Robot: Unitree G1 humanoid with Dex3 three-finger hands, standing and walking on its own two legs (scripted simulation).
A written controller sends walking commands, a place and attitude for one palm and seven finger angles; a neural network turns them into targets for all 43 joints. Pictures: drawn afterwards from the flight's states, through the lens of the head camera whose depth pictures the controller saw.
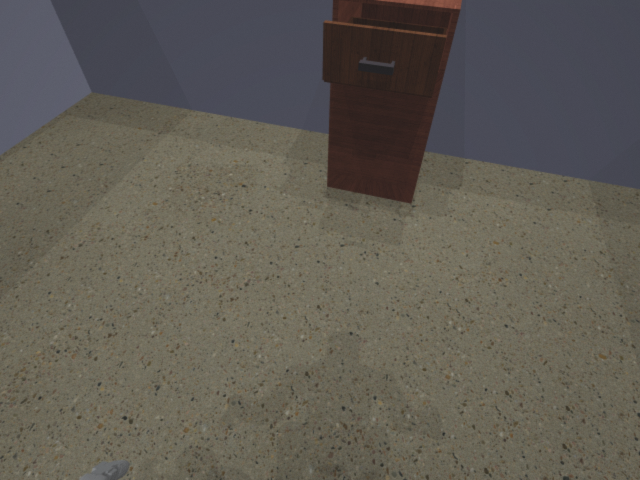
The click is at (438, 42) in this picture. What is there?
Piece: drawer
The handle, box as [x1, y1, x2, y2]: [358, 57, 394, 74]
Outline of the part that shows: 359,61 358,70 392,74 394,61 392,61 389,64 368,61 366,57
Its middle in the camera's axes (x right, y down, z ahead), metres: +0.17 -0.54 +1.19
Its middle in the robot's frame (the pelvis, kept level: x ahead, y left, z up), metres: +1.25 -0.12 -0.04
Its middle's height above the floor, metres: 0.73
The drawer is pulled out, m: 0.20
